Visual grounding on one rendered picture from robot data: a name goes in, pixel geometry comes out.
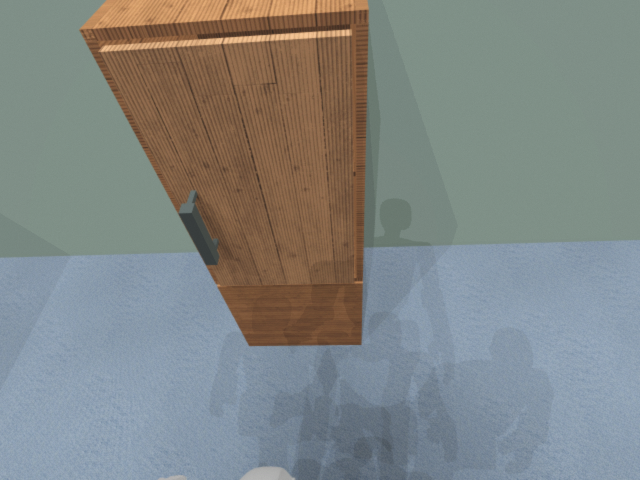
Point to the cupboard door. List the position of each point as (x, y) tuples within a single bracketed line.
[(262, 128)]

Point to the handle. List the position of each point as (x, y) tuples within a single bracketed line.
[(198, 231)]

